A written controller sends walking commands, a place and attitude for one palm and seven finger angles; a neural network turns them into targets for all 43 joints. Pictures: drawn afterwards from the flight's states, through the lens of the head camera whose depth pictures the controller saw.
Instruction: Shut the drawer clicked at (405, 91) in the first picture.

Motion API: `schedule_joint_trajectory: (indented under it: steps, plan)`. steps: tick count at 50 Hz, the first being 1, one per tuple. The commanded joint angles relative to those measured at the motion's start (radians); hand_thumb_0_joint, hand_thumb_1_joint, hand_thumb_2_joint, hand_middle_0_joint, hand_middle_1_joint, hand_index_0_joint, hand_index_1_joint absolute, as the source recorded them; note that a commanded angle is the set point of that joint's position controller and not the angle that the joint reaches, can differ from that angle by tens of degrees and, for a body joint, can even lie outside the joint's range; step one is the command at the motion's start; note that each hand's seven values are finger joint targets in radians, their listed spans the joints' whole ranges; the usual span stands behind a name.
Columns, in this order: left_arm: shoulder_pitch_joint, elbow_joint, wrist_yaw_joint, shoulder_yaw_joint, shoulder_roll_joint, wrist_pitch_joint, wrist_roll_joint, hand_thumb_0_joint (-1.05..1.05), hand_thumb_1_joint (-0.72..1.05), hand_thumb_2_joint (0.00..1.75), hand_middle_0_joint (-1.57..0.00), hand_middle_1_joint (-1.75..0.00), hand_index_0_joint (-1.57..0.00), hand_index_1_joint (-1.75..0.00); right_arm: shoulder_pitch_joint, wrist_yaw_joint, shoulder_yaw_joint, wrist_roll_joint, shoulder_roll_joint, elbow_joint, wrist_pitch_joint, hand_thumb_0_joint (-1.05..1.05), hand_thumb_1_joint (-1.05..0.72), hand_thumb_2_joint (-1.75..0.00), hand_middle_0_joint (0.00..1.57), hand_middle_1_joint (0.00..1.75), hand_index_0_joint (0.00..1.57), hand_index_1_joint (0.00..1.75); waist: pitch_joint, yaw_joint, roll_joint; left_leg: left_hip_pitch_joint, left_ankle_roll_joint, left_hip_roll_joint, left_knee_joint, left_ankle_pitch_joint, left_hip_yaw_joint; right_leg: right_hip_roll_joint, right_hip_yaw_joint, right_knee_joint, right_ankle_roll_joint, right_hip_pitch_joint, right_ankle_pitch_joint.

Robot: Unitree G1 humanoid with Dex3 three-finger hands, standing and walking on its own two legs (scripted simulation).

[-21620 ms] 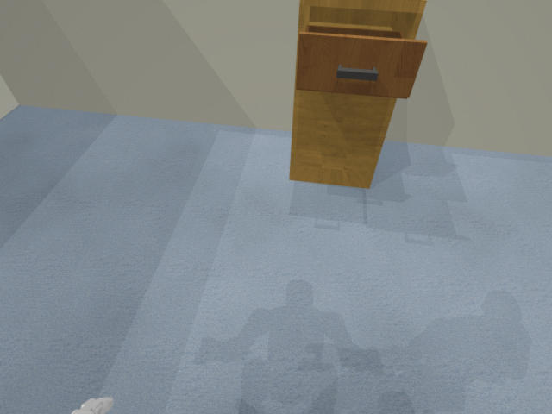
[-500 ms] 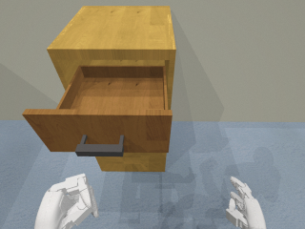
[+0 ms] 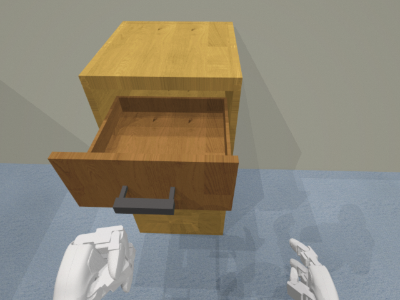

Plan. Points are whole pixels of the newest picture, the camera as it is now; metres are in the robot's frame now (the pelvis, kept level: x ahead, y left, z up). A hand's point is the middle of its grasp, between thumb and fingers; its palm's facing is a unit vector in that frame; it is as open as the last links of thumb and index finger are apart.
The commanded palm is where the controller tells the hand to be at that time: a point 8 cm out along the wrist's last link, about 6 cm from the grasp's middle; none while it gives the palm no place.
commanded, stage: raise the hand and make a fist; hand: left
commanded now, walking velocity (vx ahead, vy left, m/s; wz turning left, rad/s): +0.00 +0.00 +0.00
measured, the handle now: (146, 198) +0.32 +0.15 +0.03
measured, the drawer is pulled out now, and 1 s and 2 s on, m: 0.26 0.26 0.26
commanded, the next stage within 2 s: bring the fist close to the handle in 0.22 s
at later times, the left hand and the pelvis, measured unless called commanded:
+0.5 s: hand (138, 272) +0.15 +0.11 +0.10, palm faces +0.04 -1.00 -0.02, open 3.2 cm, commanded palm +0.12 +0.17 +0.11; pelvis +0.00 -0.02 +0.00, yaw +0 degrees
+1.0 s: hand (146, 251) +0.20 +0.11 +0.06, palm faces +0.05 -1.00 -0.02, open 3.2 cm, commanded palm +0.17 +0.17 +0.06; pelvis +0.00 -0.03 -0.01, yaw +0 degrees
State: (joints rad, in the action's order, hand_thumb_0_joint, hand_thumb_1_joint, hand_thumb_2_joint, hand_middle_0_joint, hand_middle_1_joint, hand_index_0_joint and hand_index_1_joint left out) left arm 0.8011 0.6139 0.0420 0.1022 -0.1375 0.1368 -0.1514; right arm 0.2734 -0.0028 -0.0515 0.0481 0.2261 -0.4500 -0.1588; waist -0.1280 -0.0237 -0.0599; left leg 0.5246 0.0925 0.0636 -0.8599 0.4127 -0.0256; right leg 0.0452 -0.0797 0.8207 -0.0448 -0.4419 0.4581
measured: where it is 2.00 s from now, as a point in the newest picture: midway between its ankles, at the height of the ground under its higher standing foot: outside the picture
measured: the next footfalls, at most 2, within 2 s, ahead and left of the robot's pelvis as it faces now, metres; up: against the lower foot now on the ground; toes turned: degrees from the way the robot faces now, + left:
none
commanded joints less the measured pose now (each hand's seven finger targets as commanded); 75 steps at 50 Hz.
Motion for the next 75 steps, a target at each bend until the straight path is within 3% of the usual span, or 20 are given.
schedule_joint_trajectory:
  steps: [1,3,9,12,13,14,20,24,27,31,37,43,48,51,59,60,66,69,72,75]
  plan:
    - [0.050,0.236,0.004,-0.013,-0.061,0.054,0.007,0.00,0.90,0.90,-1.40,-1.60,-1.40,-1.60,-0.133,-0.004,0.053,0.005,0.101,0.202,-0.061,0.00,-0.90,-0.90,0.20,0.30,0.20,0.30,-0.018,0.002,0.025,-0.108,-0.060,-0.085,0.173,-0.196,0.118,-0.026,0.009,-0.118,0.011,-0.047,-0.163]
    - [0.045,0.259,-0.004,-0.022,-0.067,0.066,0.005,0.00,0.90,0.90,-1.40,-1.60,-1.40,-1.60,-0.122,-0.002,0.053,0.004,0.098,0.203,-0.063,0.00,-0.90,-0.90,0.20,0.30,0.20,0.30,-0.045,0.001,0.014,-0.123,-0.063,-0.087,0.166,-0.227,0.120,-0.024,0.007,-0.109,0.010,-0.046,-0.176]
    - [0.025,0.225,-0.021,-0.056,-0.071,0.108,-0.018,0.00,0.90,0.90,-1.40,-1.60,-1.40,-1.60,-0.123,-0.007,0.057,0.004,0.102,0.187,-0.074,0.00,-0.90,-0.90,0.20,0.30,0.20,0.30,-0.003,0.010,0.048,-0.093,-0.055,-0.085,0.155,-0.175,0.120,-0.018,0.013,-0.126,0.012,-0.070,-0.147]
    - [0.030,0.203,-0.004,-0.019,-0.045,0.102,-0.023,0.00,0.90,0.90,-1.40,-1.60,-1.40,-1.60,-0.126,-0.004,0.054,0.005,0.109,0.192,-0.079,0.00,-0.90,-0.90,0.20,0.30,0.20,0.30,0.010,0.017,0.059,-0.076,-0.050,-0.081,0.156,-0.146,0.117,-0.023,0.018,-0.133,0.015,-0.073,-0.132]
    - [0.029,0.193,-0.002,-0.047,-0.066,0.097,-0.026,0.00,0.90,0.90,-1.40,-1.60,-1.40,-1.60,-0.124,-0.007,0.057,0.006,0.109,0.186,-0.078,0.00,-0.90,-0.90,0.20,0.30,0.20,0.30,0.001,0.015,0.080,-0.069,-0.047,-0.079,0.152,-0.142,0.112,-0.025,0.026,-0.140,0.017,-0.062,-0.135]
    - [0.040,0.178,0.000,-0.059,-0.082,0.089,-0.018,0.00,0.90,0.90,-1.40,-1.60,-1.40,-1.60,-0.130,-0.009,0.058,0.006,0.111,0.180,-0.076,0.00,-0.90,-0.90,0.20,0.30,0.20,0.30,0.011,0.009,0.056,-0.064,-0.047,-0.077,0.153,-0.136,0.108,-0.026,0.032,-0.148,0.014,-0.055,-0.131]
    - [-0.022,0.116,0.004,-0.067,-0.076,0.078,-0.017,0.00,0.90,0.90,-1.40,-1.60,-1.40,-1.60,-0.130,-0.015,0.052,0.001,0.110,0.178,-0.064,0.00,-0.90,-0.90,0.20,0.30,0.20,0.30,0.043,0.026,0.086,-0.040,-0.042,-0.066,0.138,-0.126,0.095,-0.028,0.045,-0.158,0.020,-0.071,-0.137]
    - [-0.088,0.085,-0.002,-0.123,-0.113,0.122,-0.032,0.00,0.90,0.90,-1.40,-1.60,-1.40,-1.60,-0.124,-0.022,0.052,-0.005,0.113,0.165,-0.066,0.00,-0.90,-0.90,0.20,0.30,0.20,0.30,0.017,0.023,0.074,-0.018,-0.041,-0.056,0.108,-0.107,0.085,-0.033,0.081,-0.170,0.022,-0.071,-0.104]
    - [-0.122,0.079,0.003,-0.109,-0.098,0.163,-0.040,0.00,0.90,0.90,-1.40,-1.60,-1.40,-1.60,-0.115,-0.017,0.051,-0.006,0.113,0.166,-0.078,0.00,-0.90,-0.90,0.20,0.30,0.20,0.30,-0.038,0.029,0.042,-0.025,-0.041,-0.054,0.082,-0.126,0.079,-0.039,0.097,-0.156,0.025,-0.070,-0.130]
    - [-0.114,0.017,0.021,-0.099,-0.081,0.189,-0.050,0.00,0.90,0.90,-1.40,-1.60,-1.40,-1.60,-0.109,-0.012,0.053,-0.006,0.118,0.152,-0.087,0.00,-0.90,-0.90,0.20,0.30,0.20,0.30,-0.052,0.032,0.031,-0.009,-0.044,-0.053,0.062,-0.153,0.077,-0.046,0.107,-0.143,0.032,-0.065,-0.199]
    - [-0.156,-0.109,0.033,-0.124,-0.096,0.173,-0.044,0.00,0.90,0.90,-1.40,-1.60,-1.40,-1.60,-0.111,-0.017,0.059,-0.009,0.128,0.143,-0.069,0.00,-0.90,-0.90,0.20,0.30,0.20,0.30,-0.031,0.036,0.119,0.051,-0.043,-0.048,0.047,-0.141,0.076,-0.063,0.140,-0.148,0.052,-0.056,-0.232]
    - [-0.207,-0.097,0.002,-0.155,-0.104,0.225,-0.049,0.00,0.90,0.90,-1.40,-1.60,-1.40,-1.60,-0.102,-0.013,0.062,-0.016,0.120,0.139,-0.065,0.00,-0.90,-0.90,0.20,0.30,0.20,0.30,-0.106,0.026,0.069,0.037,-0.046,-0.049,0.032,-0.187,0.069,-0.055,0.122,-0.099,0.046,-0.046,-0.305]
    - [-0.259,-0.162,0.009,-0.111,-0.071,0.269,-0.045,0.00,0.90,0.90,-1.40,-1.60,-1.40,-1.60,-0.096,-0.005,0.065,-0.021,0.131,0.125,-0.065,0.00,-0.90,-0.90,0.20,0.30,0.20,0.30,-0.101,0.054,0.060,0.064,-0.046,-0.052,0.001,-0.175,0.073,-0.045,0.107,-0.063,0.042,-0.114,-0.280]
    - [-0.239,-0.223,0.022,-0.112,-0.071,0.266,-0.037,0.00,0.90,0.90,-1.40,-1.60,-1.40,-1.60,-0.091,-0.004,0.071,-0.022,0.139,0.123,-0.049,0.00,-0.90,-0.90,0.20,0.30,0.20,0.30,-0.112,0.054,0.097,0.094,-0.046,-0.052,-0.015,-0.173,0.075,-0.045,0.112,-0.051,0.044,-0.121,-0.287]
    - [-0.346,-0.204,-0.021,-0.143,-0.104,0.298,-0.019,0.00,0.90,0.90,-1.40,-1.60,-1.40,-1.60,-0.085,-0.004,0.074,-0.031,0.134,0.123,-0.028,0.00,-0.90,-0.90,0.20,0.30,0.20,0.30,-0.201,0.045,0.036,0.087,-0.049,-0.059,-0.048,-0.233,0.079,-0.029,0.084,0.026,0.023,-0.152,-0.309]
    - [-0.338,-0.212,-0.027,-0.123,-0.077,0.303,-0.018,0.00,0.90,0.90,-1.40,-1.60,-1.40,-1.60,-0.086,-0.002,0.072,-0.034,0.128,0.127,-0.025,0.00,-0.90,-0.90,0.20,0.30,0.20,0.30,-0.207,0.041,0.034,0.089,-0.050,-0.059,-0.050,-0.236,0.079,-0.027,0.077,0.037,0.020,-0.160,-0.304]
    - [-0.387,-0.329,-0.023,-0.085,-0.050,0.296,-0.005,0.00,0.90,0.90,-1.40,-1.60,-1.40,-1.60,-0.090,0.004,0.073,-0.036,0.138,0.127,-0.003,0.00,-0.90,-0.90,0.20,0.30,0.20,0.30,-0.163,0.062,0.073,0.158,-0.052,-0.064,-0.083,-0.175,0.087,-0.025,0.079,0.058,0.023,-0.239,-0.240]
    - [-0.382,-0.279,-0.022,-0.121,-0.100,0.286,-0.004,0.00,0.90,0.90,-1.40,-1.60,-1.40,-1.60,-0.085,0.000,0.075,-0.032,0.143,0.144,0.010,0.00,-0.90,-0.90,0.20,0.30,0.20,0.30,-0.225,0.041,0.055,0.135,-0.051,-0.063,-0.069,-0.185,0.086,-0.024,0.083,0.054,0.019,-0.191,-0.237]
    - [-0.387,-0.202,-0.041,-0.110,-0.089,0.286,-0.011,0.00,0.90,0.90,-1.40,-1.60,-1.40,-1.60,-0.080,-0.001,0.071,-0.028,0.132,0.157,0.017,0.00,-0.90,-0.90,0.20,0.30,0.20,0.30,-0.272,0.037,0.028,0.082,-0.052,-0.065,-0.056,-0.234,0.086,-0.020,0.074,0.057,0.016,-0.167,-0.278]
    - [-0.361,-0.217,-0.067,-0.105,-0.075,0.284,-0.008,0.00,0.90,0.90,-1.40,-1.60,-1.40,-1.60,-0.077,-0.002,0.066,-0.031,0.127,0.151,0.026,0.00,-0.90,-0.90,0.20,0.30,0.20,0.30,-0.222,0.041,0.025,0.086,-0.057,-0.068,-0.049,-0.241,0.092,-0.015,0.060,0.057,0.012,-0.188,-0.270]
